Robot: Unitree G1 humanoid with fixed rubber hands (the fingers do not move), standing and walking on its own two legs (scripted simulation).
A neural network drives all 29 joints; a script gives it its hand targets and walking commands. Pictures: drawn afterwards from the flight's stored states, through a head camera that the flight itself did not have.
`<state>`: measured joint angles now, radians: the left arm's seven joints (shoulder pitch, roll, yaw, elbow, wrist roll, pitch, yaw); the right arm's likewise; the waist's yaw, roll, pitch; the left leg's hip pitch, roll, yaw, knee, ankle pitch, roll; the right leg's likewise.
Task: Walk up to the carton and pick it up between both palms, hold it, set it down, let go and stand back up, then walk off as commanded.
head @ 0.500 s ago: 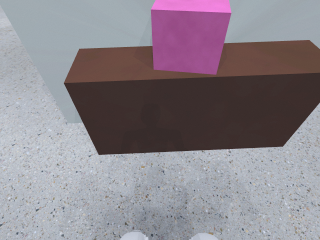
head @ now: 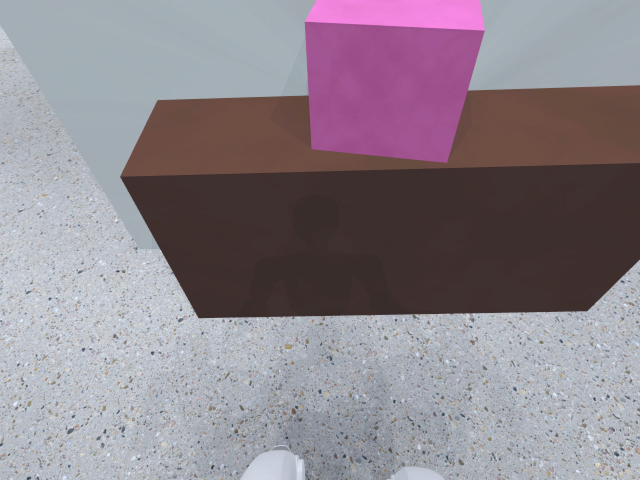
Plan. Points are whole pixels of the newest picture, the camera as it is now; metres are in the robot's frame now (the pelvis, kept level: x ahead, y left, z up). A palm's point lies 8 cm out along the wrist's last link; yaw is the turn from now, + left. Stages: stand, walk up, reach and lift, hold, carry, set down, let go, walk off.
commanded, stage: walk up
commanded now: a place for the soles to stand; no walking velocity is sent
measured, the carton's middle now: (388, 73) +0.88 -0.13 +0.06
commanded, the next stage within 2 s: none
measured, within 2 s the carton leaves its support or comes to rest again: neither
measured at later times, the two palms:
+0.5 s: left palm out of the picture +0.08 +0.30 -0.09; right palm out of the picture +0.09 -0.31 -0.11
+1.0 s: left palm out of the picture +0.11 +0.31 -0.09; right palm out of the picture +0.08 -0.31 -0.10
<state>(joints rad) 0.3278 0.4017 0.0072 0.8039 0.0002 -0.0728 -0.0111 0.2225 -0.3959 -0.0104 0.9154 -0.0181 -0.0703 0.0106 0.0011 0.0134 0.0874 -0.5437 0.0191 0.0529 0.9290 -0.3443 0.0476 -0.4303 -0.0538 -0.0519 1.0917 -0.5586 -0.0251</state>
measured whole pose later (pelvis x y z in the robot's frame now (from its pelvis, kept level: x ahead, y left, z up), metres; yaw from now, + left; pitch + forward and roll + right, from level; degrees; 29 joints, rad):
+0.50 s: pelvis +0.03 -0.01 +0.00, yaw -1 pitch -1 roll -1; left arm 0.32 0.40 0.01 0.83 0.00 -0.07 -0.01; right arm 0.22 -0.40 -0.01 0.92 -0.02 -0.05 0.01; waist 0.00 0.04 0.08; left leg -0.54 0.02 0.04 0.97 -0.41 0.04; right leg -0.43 -0.04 -0.03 0.97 -0.52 -0.01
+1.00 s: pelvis +0.03 +0.00 +0.01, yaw -4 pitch -4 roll +0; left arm 0.31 0.42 0.01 0.83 0.00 -0.04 -0.01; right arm 0.24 -0.40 -0.01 0.92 -0.02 -0.08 0.01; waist 0.00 0.00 0.09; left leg -0.43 0.03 0.08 0.92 -0.42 0.04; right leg -0.43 -0.04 0.01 1.13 -0.59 -0.01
